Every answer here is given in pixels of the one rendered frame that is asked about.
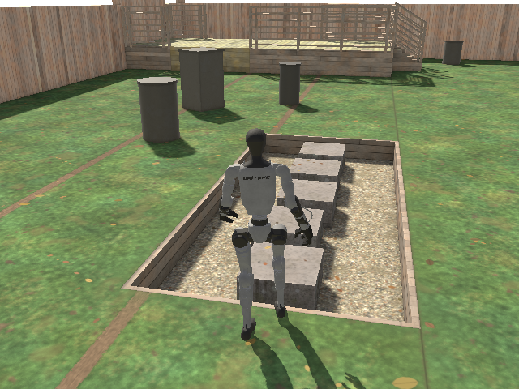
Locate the right robot hand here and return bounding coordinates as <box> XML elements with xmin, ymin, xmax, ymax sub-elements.
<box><xmin>294</xmin><ymin>226</ymin><xmax>313</xmax><ymax>246</ymax></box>

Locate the left robot forearm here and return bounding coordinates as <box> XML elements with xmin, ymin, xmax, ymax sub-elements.
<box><xmin>219</xmin><ymin>196</ymin><xmax>229</xmax><ymax>216</ymax></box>

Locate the robot right upper arm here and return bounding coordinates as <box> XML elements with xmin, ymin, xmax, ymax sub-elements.
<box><xmin>273</xmin><ymin>163</ymin><xmax>297</xmax><ymax>209</ymax></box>

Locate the right robot forearm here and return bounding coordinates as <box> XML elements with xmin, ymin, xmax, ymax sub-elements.
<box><xmin>290</xmin><ymin>195</ymin><xmax>310</xmax><ymax>230</ymax></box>

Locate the humanoid robot torso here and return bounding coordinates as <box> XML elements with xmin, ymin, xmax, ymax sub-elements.
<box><xmin>238</xmin><ymin>160</ymin><xmax>276</xmax><ymax>243</ymax></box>

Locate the robot left upper arm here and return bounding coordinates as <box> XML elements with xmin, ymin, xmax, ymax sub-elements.
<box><xmin>221</xmin><ymin>164</ymin><xmax>240</xmax><ymax>207</ymax></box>

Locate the left robot hand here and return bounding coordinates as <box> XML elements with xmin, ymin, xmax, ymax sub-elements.
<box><xmin>220</xmin><ymin>209</ymin><xmax>238</xmax><ymax>223</ymax></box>

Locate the right robot foot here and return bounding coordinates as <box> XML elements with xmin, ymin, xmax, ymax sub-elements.
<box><xmin>274</xmin><ymin>301</ymin><xmax>286</xmax><ymax>318</ymax></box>

